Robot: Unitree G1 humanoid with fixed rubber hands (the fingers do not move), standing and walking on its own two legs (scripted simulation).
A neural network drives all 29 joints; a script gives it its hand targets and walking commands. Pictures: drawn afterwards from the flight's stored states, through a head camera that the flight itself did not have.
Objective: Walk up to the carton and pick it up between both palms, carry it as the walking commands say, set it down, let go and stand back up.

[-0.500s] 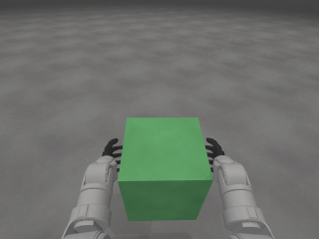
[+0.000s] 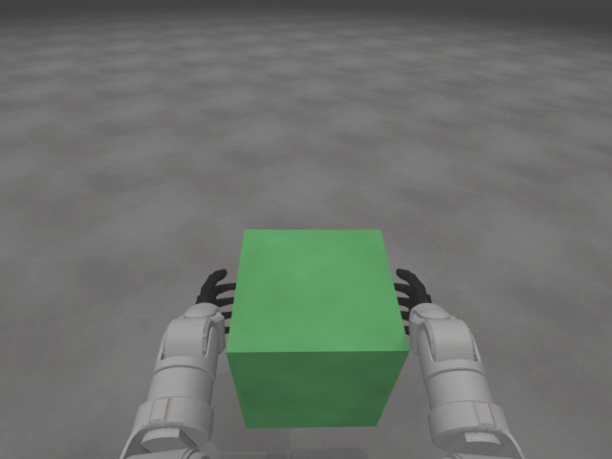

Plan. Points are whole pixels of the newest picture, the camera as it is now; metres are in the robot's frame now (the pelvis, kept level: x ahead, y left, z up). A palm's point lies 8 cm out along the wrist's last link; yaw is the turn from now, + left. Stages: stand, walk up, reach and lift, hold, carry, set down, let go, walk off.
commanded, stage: hold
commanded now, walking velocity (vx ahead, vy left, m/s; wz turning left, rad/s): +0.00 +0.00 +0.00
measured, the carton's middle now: (312, 330) +0.32 +0.00 -0.01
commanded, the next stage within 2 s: carry in 0.40 s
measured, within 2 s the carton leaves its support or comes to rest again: neither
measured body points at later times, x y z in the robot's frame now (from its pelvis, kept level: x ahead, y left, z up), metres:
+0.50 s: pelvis +0.01 +0.00 +0.00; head -0.06 +0.01 +0.45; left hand +0.32 +0.15 +0.05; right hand +0.32 -0.15 +0.06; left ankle +0.05 +0.13 -0.71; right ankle +0.05 -0.10 -0.72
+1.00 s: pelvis +0.16 +0.02 +0.01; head +0.12 +0.03 +0.46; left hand +0.45 +0.17 +0.11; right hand +0.44 -0.13 +0.12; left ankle +0.05 +0.09 -0.71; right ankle +0.15 -0.11 -0.72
